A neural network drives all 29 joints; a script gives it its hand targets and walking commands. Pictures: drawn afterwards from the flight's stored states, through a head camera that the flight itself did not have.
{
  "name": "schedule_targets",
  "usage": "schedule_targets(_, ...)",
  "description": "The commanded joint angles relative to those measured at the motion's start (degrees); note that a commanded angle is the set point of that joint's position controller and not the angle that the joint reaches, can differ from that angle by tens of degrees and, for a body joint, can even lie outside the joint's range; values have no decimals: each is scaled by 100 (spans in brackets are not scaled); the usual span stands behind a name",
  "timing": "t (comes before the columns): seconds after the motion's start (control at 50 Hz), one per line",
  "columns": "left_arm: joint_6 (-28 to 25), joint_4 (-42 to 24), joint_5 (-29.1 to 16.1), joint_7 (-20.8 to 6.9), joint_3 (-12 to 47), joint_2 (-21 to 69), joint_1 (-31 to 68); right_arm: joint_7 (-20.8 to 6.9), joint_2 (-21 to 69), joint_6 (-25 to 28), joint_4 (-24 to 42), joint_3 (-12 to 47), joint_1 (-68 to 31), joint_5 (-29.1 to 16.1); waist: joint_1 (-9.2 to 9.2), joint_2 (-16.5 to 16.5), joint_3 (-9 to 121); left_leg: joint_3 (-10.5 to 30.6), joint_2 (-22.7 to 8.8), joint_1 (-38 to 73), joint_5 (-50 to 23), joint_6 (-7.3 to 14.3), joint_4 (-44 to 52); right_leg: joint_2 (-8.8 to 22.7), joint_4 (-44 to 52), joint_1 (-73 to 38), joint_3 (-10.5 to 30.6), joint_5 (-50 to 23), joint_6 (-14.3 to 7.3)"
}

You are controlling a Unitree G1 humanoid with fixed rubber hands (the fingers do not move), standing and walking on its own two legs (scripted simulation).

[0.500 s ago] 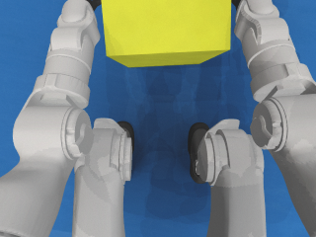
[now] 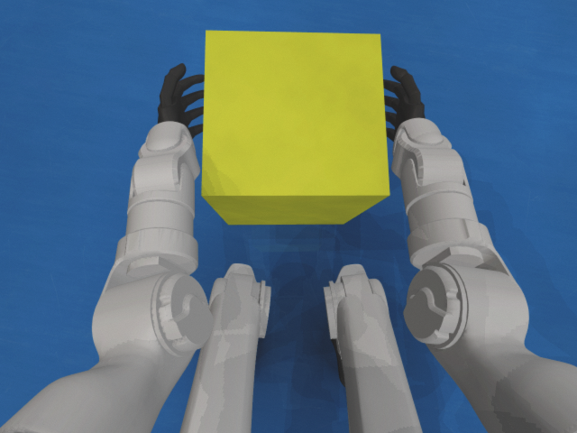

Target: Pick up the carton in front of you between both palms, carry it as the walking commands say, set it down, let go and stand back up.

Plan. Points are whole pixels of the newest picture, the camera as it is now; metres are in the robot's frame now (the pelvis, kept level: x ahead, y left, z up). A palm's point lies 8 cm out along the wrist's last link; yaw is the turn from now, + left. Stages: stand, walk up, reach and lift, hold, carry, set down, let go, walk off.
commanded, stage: reach and lift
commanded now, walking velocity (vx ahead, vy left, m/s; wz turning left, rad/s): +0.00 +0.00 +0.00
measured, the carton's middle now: (289, 148) +0.50 +0.01 -0.13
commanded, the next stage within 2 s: none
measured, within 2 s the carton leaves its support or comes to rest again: neither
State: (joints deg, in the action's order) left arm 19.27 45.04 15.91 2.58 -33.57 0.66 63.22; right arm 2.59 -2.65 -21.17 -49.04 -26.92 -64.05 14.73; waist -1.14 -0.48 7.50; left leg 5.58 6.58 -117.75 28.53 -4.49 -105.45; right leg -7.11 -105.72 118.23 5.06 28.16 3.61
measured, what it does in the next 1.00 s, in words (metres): rises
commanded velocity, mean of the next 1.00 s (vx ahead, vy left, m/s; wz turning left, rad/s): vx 0.00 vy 0.00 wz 0.00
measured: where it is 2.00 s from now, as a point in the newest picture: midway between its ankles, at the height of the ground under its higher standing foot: (291, 358)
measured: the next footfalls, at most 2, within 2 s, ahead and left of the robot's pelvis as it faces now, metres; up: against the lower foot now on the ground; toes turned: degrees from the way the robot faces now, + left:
none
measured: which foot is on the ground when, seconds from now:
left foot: down 0.00-1.00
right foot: down 0.00-1.00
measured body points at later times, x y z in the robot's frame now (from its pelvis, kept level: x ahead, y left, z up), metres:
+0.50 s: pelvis +0.06 +0.01 +0.13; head +0.23 +0.00 +0.54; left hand +0.48 +0.16 +0.08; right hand +0.49 -0.14 +0.07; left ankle +0.12 +0.14 -0.43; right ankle +0.12 -0.13 -0.43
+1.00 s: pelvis +0.09 +0.00 +0.26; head +0.16 +0.00 +0.70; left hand +0.44 +0.16 +0.24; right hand +0.44 -0.15 +0.23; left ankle +0.12 +0.14 -0.43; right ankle +0.12 -0.13 -0.43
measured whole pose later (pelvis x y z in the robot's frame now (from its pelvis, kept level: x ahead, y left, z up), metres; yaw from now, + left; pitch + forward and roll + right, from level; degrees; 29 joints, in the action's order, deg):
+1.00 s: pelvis +0.09 +0.00 +0.26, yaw +0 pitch +17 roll +0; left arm 18.5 31.5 11.6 2.8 -20.3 8.8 23.5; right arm 2.1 6.3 -21.0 -32.5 -17.9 -23.2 11.3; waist -0.4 0.5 10.8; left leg 8.2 4.6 -46.7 21.5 -1.7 -51.0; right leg -4.3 -51.2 46.7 7.9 21.7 1.6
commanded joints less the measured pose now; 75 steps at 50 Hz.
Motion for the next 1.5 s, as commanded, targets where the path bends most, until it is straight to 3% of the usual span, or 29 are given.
schedule_targets(0.0, 56, 414, -859, -1328, 2768, 5657, 3869, -1267, 5625, 367, 318, 2191, -4223, -826, 81, 143, 5438, -1063, 352, 3038, 63, 283, 1512, -241, 1538, -3235, -945, 178, -313)
schedule_targets(0.06, 168, 246, -1003, -1402, 3102, 6101, 3648, -1302, 5924, 224, 439, 2364, -3956, -780, 251, 94, 6036, -1081, 388, 3441, 37, 215, 1711, -258, 1796, -3695, -1043, 121, -277)
schedule_targets(0.16, 332, -163, -1418, -1447, 3721, 6598, 2671, -1437, 6425, 26, 1080, 3267, -3156, -1191, 130, 14, 6979, -1105, 399, 4481, -1065, 142, 1951, -253, 2073, -4626, -1060, -949, -171)
schedule_targets(0.24, 349, -540, -1573, -1393, 4181, 6608, 1903, -1510, 6617, -14, 1438, 3819, -2399, -1506, 17, -7, 6544, -982, 378, 4991, -1735, 130, 2349, -279, 2352, -4994, -974, -1608, -101)
schedule_targets(0.32, 187, -766, -1643, -1305, 4538, 6534, 1424, -1454, 6651, 131, 1570, 4127, -1831, -1656, 17, -54, 5834, -823, 339, 5314, -2018, 171, 2713, -287, 2703, -5296, -817, -1876, -104)
schedule_targets(0.54, -118, -205, -1141, -1228, 4080, 6557, -69, -1304, 6524, 435, 1034, 3497, -249, -1032, 177, 104, 3939, -424, 316, 6364, -1585, 246, 4262, -170, 4241, -6312, -479, -1474, -248)
schedule_targets(0.74, -301, -622, -1094, -1257, 4519, 6692, -599, -1307, 6750, 582, 1534, 4037, 125, -1153, 99, 23, 3796, -254, 191, 7631, -1800, 315, 5251, -93, 5288, -7762, -240, -1812, -267)
schedule_targets(0.9, 145, -811, -1123, -1425, 4728, 6689, -1381, -1409, 6969, 120, 1723, 4350, 975, -1175, 48, -69, 2791, -182, 81, 8690, -1783, 380, 6292, 47, 6360, -8958, -134, -1818, -268)
schedule_targets(1.06, 653, -1402, -1372, -1527, 5108, 6751, -2104, -1434, 6957, -340, 2303, 4660, 1741, -1348, 167, 21, 2082, -26, -1, 10161, -2874, 322, 7256, 154, 7339, -10254, 0, -2855, -280)
schedule_targets(1.2, 1236, -1928, -1491, -1549, 5405, 6604, -2836, -1480, 6644, -931, 2912, 4925, 2385, -1489, 202, 49, 1179, 38, -70, 10981, -3408, 258, 7989, 183, 8087, -11051, -30, -3283, -234)
schedule_targets(1.28, 1544, -2091, -1370, -1532, 5202, 6411, -3057, -1545, 6483, -1253, 3086, 4731, 2471, -1463, 160, 128, 588, 23, -104, 11100, -3190, 281, 8284, 191, 8377, -11169, -64, -3002, -246)
schedule_targets(1.38, 1599, -1976, -1151, -1580, 4725, 6320, -2567, -1657, 6364, -1336, 2846, 4167, 2046, -1261, 89, 203, -42, -86, -172, 10958, -2156, 350, 8459, 211, 8481, -10908, -162, -1972, -330)
schedule_targets(1.48, 1424, -2182, -1438, -1733, 5026, 6771, -1548, -1789, 6738, -1153, 2999, 4416, 1120, -1403, 115, 123, 691, -114, -211, 11041, -1781, 388, 8262, 188, 8263, -10910, -168, -1639, -393)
